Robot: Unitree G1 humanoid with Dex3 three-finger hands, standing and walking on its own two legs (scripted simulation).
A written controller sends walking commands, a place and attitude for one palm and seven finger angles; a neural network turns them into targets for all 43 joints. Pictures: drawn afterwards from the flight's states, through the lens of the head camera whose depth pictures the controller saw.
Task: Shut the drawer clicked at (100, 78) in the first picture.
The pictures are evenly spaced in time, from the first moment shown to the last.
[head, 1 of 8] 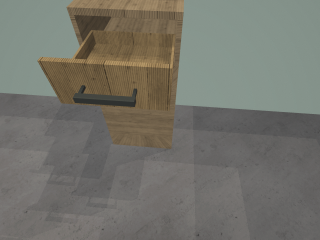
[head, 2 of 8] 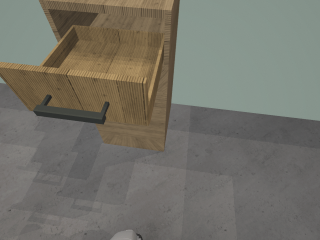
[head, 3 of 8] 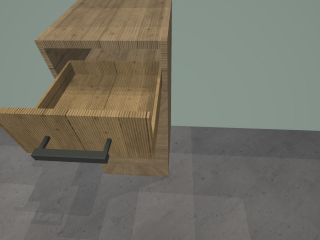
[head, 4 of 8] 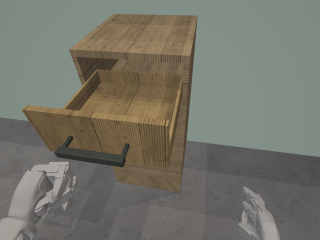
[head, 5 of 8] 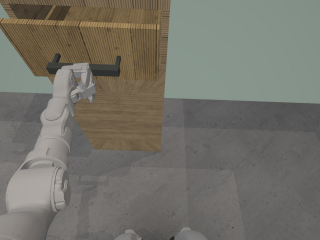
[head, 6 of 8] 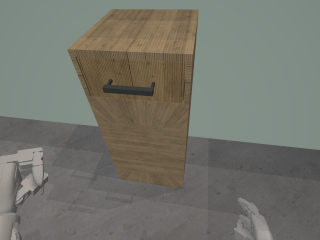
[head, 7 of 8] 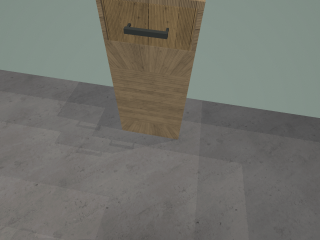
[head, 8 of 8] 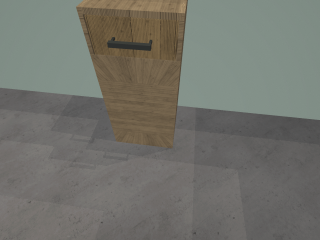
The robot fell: no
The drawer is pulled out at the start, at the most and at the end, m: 0.30 0.30 0.00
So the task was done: yes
